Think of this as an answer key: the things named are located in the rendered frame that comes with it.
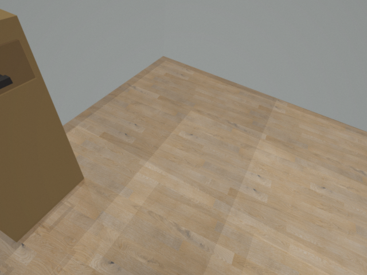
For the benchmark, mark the cabinet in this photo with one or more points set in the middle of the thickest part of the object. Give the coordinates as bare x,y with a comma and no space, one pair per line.
37,165

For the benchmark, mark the drawer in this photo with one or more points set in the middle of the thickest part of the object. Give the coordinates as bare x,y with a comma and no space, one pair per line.
14,63

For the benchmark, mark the handle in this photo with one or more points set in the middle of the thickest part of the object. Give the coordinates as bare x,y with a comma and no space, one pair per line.
5,81

